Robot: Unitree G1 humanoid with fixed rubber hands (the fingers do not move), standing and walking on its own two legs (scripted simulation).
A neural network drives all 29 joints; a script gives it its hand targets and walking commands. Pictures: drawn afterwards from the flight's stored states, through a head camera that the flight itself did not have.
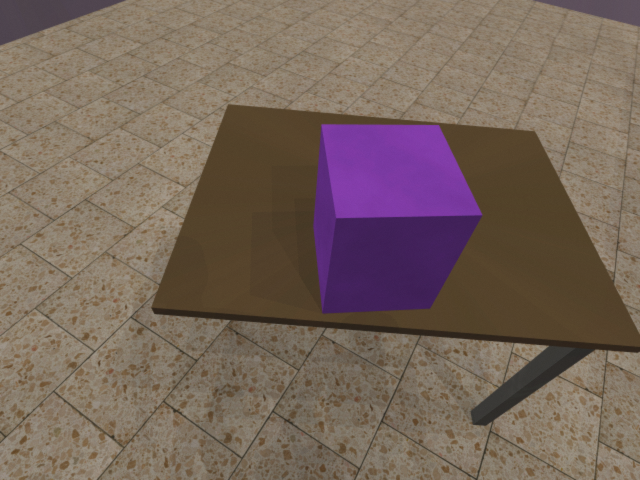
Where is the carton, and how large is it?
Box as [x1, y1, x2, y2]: [313, 124, 481, 313]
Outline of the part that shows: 321,124 313,227 322,313 429,308 481,216 481,213 439,126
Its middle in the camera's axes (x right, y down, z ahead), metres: +0.10 -0.03 +0.68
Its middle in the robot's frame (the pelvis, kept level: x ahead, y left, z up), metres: +0.52 -0.13 -0.02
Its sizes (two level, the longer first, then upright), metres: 0.210 0.200 0.250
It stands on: a table, 0.64 m high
